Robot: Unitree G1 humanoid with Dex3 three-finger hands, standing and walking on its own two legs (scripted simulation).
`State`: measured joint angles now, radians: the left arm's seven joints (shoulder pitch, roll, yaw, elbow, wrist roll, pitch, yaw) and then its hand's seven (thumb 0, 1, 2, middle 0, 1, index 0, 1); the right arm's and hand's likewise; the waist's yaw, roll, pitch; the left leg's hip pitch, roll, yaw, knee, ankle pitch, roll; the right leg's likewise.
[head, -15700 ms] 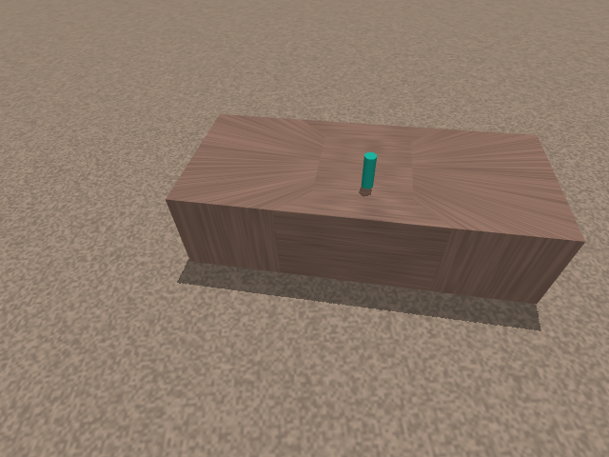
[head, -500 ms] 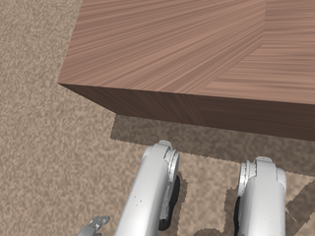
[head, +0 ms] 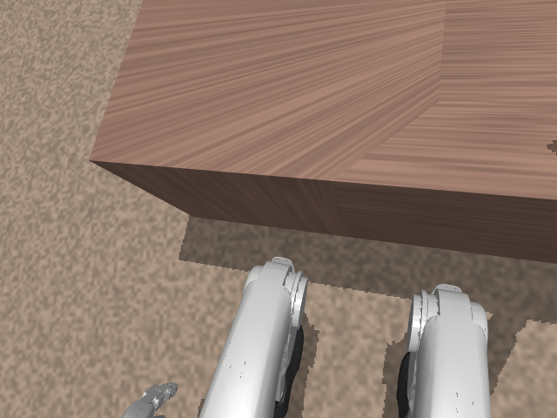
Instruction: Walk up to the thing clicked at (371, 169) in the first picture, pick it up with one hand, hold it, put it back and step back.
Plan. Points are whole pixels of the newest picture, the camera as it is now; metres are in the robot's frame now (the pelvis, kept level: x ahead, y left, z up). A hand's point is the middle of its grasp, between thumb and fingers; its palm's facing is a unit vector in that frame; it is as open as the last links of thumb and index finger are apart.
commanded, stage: close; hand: right
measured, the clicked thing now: out of the picture +0.59 -0.31 +0.03
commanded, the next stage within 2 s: settle in 0.90 s
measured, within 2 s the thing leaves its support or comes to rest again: leaves its support in 1.24 s
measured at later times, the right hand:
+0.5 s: hand out of the picture +0.57 -0.30 +0.03, palm faces +0.29 +0.96 -0.02, open 15.9 cm
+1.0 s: hand out of the picture +0.59 -0.30 +0.03, palm faces +0.31 +0.95 -0.03, open 7.6 cm
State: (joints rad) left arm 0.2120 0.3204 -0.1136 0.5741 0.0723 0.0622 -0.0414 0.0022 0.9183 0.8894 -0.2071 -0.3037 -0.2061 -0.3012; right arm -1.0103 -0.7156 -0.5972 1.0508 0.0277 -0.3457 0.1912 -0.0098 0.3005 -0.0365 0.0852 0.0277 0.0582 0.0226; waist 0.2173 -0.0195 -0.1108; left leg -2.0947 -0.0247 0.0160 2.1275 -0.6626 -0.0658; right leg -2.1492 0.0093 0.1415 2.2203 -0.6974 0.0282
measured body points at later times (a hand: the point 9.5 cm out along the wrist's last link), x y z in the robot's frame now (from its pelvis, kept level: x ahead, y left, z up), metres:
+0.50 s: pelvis +0.00 +0.01 -0.01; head +0.24 -0.05 +0.37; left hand +0.05 +0.28 -0.11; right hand +0.55 -0.35 +0.03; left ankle +0.10 +0.14 -0.36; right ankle +0.07 -0.13 -0.36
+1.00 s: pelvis +0.00 +0.00 -0.01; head +0.25 -0.06 +0.36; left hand +0.04 +0.28 -0.10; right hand +0.56 -0.35 +0.03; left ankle +0.10 +0.14 -0.36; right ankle +0.07 -0.13 -0.36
